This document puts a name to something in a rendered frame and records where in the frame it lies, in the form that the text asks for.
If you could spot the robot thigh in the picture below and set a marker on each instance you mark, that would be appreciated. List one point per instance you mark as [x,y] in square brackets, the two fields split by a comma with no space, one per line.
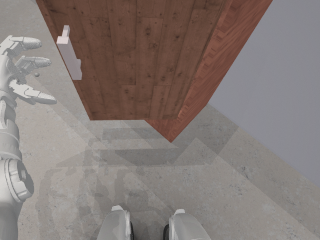
[183,226]
[116,226]

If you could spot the left robot hand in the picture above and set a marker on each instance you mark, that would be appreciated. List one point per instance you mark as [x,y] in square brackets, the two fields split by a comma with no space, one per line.
[10,48]

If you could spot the robot left forearm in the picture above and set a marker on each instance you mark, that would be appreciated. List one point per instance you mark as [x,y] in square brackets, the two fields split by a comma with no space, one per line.
[9,131]

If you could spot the handle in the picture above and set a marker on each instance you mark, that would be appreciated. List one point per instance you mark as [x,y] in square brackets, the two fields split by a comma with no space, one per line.
[66,49]

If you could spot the left robot thigh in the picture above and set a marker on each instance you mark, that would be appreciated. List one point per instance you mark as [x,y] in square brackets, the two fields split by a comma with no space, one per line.
[116,226]

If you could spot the right robot thigh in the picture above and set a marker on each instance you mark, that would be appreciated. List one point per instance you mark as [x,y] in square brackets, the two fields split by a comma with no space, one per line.
[183,226]

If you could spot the cupboard door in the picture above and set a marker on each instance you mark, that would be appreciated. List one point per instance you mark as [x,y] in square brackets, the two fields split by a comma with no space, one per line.
[138,57]

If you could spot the left robot upper arm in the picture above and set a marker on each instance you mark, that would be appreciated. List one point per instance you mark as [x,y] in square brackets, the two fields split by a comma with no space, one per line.
[16,185]

